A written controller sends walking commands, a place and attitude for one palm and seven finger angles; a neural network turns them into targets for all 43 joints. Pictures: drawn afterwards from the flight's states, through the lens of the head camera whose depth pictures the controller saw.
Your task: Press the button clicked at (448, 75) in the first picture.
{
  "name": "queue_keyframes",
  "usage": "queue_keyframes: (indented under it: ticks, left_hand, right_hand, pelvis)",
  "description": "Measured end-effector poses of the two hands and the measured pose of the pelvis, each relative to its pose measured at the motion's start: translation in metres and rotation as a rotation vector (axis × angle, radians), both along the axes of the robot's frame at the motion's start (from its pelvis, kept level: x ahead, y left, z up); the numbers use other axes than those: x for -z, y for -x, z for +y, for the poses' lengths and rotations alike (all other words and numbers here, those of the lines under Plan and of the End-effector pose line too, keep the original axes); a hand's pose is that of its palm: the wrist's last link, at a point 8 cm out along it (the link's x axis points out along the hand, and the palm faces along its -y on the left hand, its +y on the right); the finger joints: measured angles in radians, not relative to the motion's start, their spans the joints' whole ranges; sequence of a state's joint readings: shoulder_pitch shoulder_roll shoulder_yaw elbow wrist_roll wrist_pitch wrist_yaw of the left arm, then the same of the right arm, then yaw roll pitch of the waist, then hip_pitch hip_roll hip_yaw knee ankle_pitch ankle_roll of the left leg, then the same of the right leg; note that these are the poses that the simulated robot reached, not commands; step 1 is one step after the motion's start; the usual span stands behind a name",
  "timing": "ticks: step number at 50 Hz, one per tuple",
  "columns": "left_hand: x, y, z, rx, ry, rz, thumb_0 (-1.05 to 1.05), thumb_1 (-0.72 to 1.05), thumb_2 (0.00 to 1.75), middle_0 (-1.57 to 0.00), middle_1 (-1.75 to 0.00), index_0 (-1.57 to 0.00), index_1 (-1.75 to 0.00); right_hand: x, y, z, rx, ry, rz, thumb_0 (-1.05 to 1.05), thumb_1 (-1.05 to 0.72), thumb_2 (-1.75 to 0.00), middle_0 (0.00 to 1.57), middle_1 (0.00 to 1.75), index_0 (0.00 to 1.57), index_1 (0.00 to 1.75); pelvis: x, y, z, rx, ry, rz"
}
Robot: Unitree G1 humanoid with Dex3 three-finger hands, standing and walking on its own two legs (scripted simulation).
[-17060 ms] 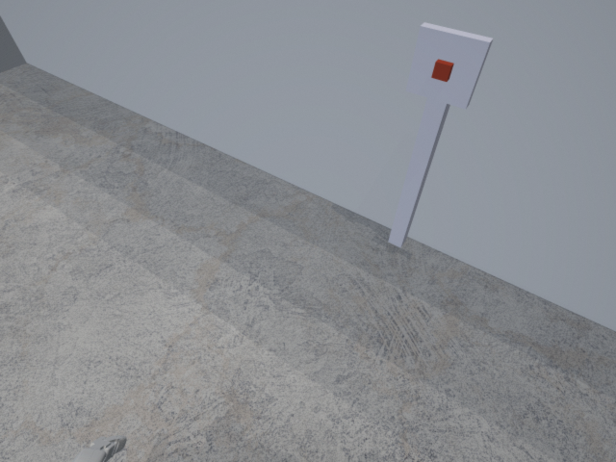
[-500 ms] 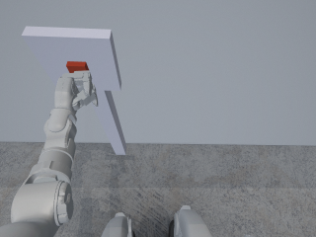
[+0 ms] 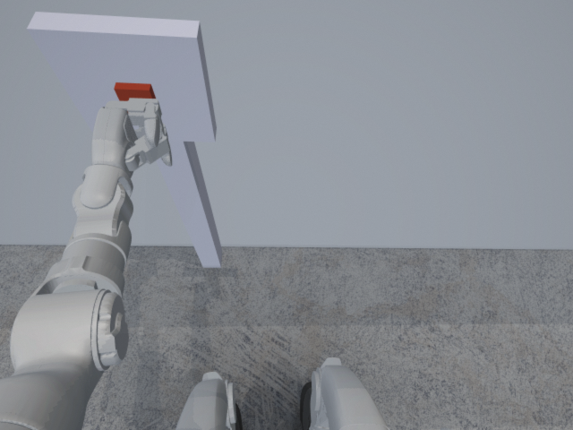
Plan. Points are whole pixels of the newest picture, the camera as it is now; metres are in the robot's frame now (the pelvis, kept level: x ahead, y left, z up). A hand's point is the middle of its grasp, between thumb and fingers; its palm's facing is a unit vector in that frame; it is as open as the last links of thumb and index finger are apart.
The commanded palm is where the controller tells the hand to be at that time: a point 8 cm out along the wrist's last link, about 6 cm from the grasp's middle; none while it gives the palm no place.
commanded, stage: hold the button down briefly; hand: left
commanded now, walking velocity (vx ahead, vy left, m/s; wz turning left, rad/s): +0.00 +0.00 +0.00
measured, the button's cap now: (139, 95) +0.54 +0.16 +0.10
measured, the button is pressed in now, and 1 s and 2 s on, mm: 8 0 0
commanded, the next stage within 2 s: pull the fist back off the button in 0.16 s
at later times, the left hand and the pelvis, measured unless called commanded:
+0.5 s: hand (164, 141) +0.49 +0.14 +0.07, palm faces -0.05 -1.00 -0.05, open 3.3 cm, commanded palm +0.48 +0.18 +0.07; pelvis -0.01 +0.00 +0.00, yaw +1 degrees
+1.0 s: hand (168, 172) +0.44 +0.13 +0.07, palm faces -0.06 -1.00 -0.04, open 3.1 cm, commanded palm +0.40 +0.19 +0.07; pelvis +0.04 +0.00 +0.02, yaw -1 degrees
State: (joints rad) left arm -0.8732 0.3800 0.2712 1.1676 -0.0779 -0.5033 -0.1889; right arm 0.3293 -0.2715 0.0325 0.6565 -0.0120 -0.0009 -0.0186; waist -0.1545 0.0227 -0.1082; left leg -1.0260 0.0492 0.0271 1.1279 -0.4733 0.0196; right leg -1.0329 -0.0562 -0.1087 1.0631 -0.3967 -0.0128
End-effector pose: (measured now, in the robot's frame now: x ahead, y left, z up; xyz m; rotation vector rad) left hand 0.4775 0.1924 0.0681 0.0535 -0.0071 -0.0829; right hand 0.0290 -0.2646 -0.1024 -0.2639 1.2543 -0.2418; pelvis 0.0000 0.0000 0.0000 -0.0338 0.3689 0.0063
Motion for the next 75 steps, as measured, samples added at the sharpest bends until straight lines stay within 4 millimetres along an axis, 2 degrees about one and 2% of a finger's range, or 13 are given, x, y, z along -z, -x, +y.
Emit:
queue_keyframes:
  ticks: [16,26,34,43,47,52,56,61,67,72,75]
  left_hand:
    - [0.000,0.001,-0.001,-0.024,-0.008,0.004,0.01,0.83,0.97,-1.30,-1.50,-1.49,-1.50]
    - [0.000,0.002,-0.002,-0.034,0.001,0.008,0.01,0.85,0.95,-1.30,-1.50,-1.48,-1.50]
    - [0.001,0.013,-0.003,-0.038,0.011,0.004,0.01,0.88,0.91,-1.30,-1.50,-1.44,-1.50]
    - [-0.002,0.024,-0.014,-0.013,0.018,-0.004,0.01,0.90,0.90,-1.30,-1.50,-1.34,-1.50]
    - [-0.002,0.039,-0.014,-0.013,0.020,-0.002,0.01,0.90,0.90,-1.30,-1.50,-1.32,-1.50]
    - [0.001,0.064,-0.006,-0.030,0.017,0.007,0.01,0.90,0.90,-1.30,-1.50,-1.31,-1.50]
    - [-0.001,0.082,-0.003,-0.027,0.014,-0.006,0.01,0.90,0.90,-1.30,-1.50,-1.31,-1.50]
    - [0.000,0.095,-0.007,-0.004,0.015,-0.001,0.01,0.90,0.90,-1.30,-1.50,-1.31,-1.50]
    - [0.000,0.096,-0.010,-0.008,0.012,-0.001,0.01,0.90,0.90,-1.30,-1.50,-1.31,-1.50]
    - [-0.006,0.093,-0.007,-0.013,0.010,-0.014,0.01,0.90,0.90,-1.30,-1.50,-1.30,-1.50]
    - [-0.018,0.100,-0.003,-0.009,0.007,-0.025,0.01,0.90,0.90,-1.30,-1.50,-1.30,-1.50]
  right_hand:
    - [0.002,0.025,0.003,-0.011,0.007,0.023,0.00,-0.90,-0.90,0.20,0.30,0.20,0.30]
    - [0.002,0.022,0.004,-0.014,-0.006,0.025,0.01,-0.90,-0.90,0.20,0.30,0.20,0.30]
    - [-0.002,-0.001,0.006,-0.004,-0.034,0.001,0.01,-0.90,-0.90,0.20,0.30,0.20,0.30]
    - [-0.010,-0.048,0.006,0.000,-0.062,-0.072,0.01,-0.90,-0.90,0.20,0.30,0.20,0.30]
    - [-0.015,-0.073,0.007,-0.004,-0.080,-0.122,0.01,-0.90,-0.90,0.20,0.30,0.20,0.30]
    - [-0.022,-0.103,0.007,-0.030,-0.089,-0.181,0.01,-0.90,-0.90,0.20,0.30,0.20,0.30]
    - [-0.025,-0.125,0.007,-0.063,-0.087,-0.223,0.01,-0.90,-0.90,0.20,0.30,0.20,0.30]
    - [-0.025,-0.146,0.007,-0.103,-0.083,-0.267,0.01,-0.90,-0.90,0.20,0.30,0.20,0.30]
    - [-0.025,-0.156,0.009,-0.121,-0.082,-0.307,0.01,-0.90,-0.90,0.20,0.30,0.20,0.30]
    - [-0.025,-0.149,0.010,-0.112,-0.088,-0.310,0.01,-0.90,-0.90,0.20,0.30,0.20,0.30]
    - [-0.028,-0.140,0.010,-0.087,-0.100,-0.309,0.01,-0.90,-0.90,0.20,0.30,0.20,0.30]
  pelvis:
    - [0.006,0.014,0.004,-0.010,0.002,0.007]
    - [0.004,0.010,0.004,-0.008,-0.001,0.007]
    - [-0.005,-0.003,0.003,0.006,-0.007,-0.010]
    - [-0.015,-0.025,0.000,0.019,-0.015,-0.029]
    - [-0.021,-0.035,-0.002,0.026,-0.020,-0.041]
    - [-0.025,-0.044,-0.005,0.021,-0.022,-0.057]
    - [-0.026,-0.047,-0.007,0.008,-0.021,-0.068]
    - [-0.024,-0.046,-0.008,-0.006,-0.021,-0.076]
    - [-0.021,-0.042,-0.011,-0.009,-0.024,-0.085]
    - [-0.021,-0.039,-0.013,-0.006,-0.026,-0.092]
    - [-0.026,-0.040,-0.013,0.002,-0.027,-0.109]
